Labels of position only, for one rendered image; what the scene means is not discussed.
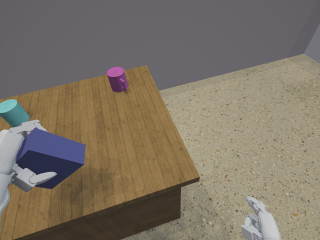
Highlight robot left forearm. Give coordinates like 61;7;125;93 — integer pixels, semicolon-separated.
0;172;12;231

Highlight robot left hand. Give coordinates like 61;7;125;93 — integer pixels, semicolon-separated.
0;119;57;192

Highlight robot right hand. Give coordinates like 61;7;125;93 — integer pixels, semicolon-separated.
241;196;282;240

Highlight sponge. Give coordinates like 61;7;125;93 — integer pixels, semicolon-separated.
11;128;86;189

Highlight table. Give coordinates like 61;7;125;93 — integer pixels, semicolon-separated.
0;65;200;240

